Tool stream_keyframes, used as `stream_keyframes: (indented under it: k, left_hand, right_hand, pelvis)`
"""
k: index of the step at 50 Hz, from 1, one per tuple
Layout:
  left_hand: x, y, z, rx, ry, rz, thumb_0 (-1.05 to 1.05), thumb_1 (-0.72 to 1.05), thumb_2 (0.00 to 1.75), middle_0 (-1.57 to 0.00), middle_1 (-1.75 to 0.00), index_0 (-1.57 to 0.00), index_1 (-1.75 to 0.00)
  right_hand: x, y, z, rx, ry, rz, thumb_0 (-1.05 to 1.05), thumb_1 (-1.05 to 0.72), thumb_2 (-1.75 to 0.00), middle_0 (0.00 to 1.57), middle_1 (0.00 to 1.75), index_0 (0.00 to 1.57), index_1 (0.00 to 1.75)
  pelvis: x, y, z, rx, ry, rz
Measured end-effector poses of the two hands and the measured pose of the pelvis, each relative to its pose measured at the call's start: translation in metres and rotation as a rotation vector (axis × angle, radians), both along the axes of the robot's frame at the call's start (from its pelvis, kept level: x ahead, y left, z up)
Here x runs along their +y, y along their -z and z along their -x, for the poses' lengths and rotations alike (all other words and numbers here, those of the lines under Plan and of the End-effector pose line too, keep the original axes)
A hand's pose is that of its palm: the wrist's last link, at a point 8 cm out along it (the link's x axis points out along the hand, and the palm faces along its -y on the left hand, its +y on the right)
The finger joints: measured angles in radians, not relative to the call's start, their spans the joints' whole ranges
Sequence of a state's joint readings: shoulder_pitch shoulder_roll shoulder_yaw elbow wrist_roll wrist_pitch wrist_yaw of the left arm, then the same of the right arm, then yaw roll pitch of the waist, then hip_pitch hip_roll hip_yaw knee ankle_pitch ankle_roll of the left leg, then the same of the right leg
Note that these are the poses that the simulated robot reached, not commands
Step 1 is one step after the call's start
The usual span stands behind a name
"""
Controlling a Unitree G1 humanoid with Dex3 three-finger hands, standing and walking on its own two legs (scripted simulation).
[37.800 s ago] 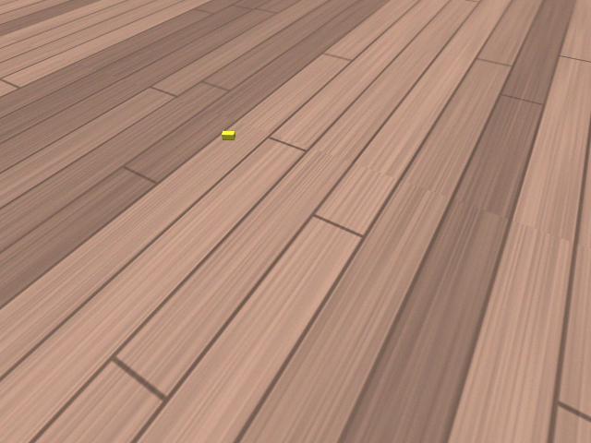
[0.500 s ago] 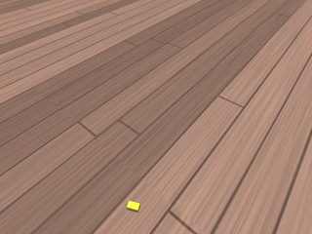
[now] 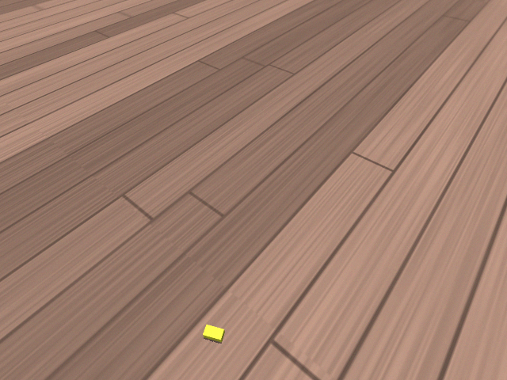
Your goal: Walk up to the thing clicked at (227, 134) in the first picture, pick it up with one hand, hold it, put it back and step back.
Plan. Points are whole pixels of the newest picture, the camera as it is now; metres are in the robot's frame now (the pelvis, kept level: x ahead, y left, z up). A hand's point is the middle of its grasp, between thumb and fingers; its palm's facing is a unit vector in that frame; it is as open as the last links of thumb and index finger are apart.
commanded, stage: stand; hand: left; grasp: from above
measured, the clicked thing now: (214, 333) +0.41 +0.19 -0.77
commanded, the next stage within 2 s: step back in 0.72 s
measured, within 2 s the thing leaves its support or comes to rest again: neither
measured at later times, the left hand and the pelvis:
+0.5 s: hand out of the picture +0.08 +0.25 -0.16, palm faces +0.00 -0.94 -0.34, open 7.3 cm; pelvis +0.00 +0.00 +0.00, yaw +0 degrees
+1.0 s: hand out of the picture +0.08 +0.30 -0.18, palm faces -0.03 -0.93 -0.38, open 7.3 cm; pelvis -0.04 +0.03 -0.02, yaw +0 degrees
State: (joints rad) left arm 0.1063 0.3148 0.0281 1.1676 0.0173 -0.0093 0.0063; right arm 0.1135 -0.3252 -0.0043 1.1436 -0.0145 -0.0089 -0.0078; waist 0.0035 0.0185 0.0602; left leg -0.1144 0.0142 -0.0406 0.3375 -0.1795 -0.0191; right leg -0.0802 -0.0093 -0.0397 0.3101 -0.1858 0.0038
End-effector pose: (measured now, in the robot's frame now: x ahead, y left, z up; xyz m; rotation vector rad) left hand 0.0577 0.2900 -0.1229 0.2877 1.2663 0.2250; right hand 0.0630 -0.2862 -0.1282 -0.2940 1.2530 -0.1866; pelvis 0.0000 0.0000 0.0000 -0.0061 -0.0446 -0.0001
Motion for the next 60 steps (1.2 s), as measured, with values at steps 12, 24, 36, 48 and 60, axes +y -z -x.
stream_keyframes:
  k: [12,24,36,48,60]
  left_hand:
    - [0.001,-0.002,-0.011,-0.026,0.009,-0.001,0.00,0.91,0.89,-0.20,-0.30,-0.20,-0.30]
    - [0.004,-0.004,-0.012,-0.029,0.017,-0.005,0.00,0.91,0.89,-0.20,-0.30,-0.20,-0.30]
    - [0.003,-0.003,-0.007,-0.019,0.022,-0.003,0.00,0.91,0.89,-0.20,-0.30,-0.20,-0.30]
    - [0.040,0.009,-0.008,-0.038,0.054,-0.045,0.00,0.91,0.89,-0.21,-0.30,-0.21,-0.30]
    - [0.053,0.017,-0.014,-0.099,0.114,-0.026,0.00,0.91,0.89,-0.20,-0.30,-0.20,-0.30]
  right_hand:
    - [-0.001,-0.002,-0.008,-0.018,-0.006,0.004,0.01,-0.91,-0.90,0.20,0.30,0.20,0.30]
    - [-0.001,-0.003,-0.006,-0.021,-0.004,0.002,0.01,-0.91,-0.90,0.20,0.30,0.20,0.30]
    - [-0.004,-0.003,0.000,-0.009,0.001,0.004,0.01,-0.91,-0.90,0.20,0.30,0.20,0.30]
    - [-0.010,-0.001,0.021,0.014,0.023,0.064,0.01,-0.91,-0.90,0.20,0.30,0.20,0.30]
    - [0.020,-0.008,0.077,0.045,0.031,0.102,0.01,-0.91,-0.90,0.21,0.30,0.20,0.30]
  pelvis:
    - [0.001,0.000,-0.003,0.001,0.000,-0.001]
    - [0.000,0.000,-0.003,0.000,0.001,-0.001]
    - [0.000,0.000,-0.001,0.001,0.003,-0.002]
    - [0.023,0.015,0.033,0.027,0.004,0.001]
    - [0.043,0.016,0.068,0.040,0.028,0.017]
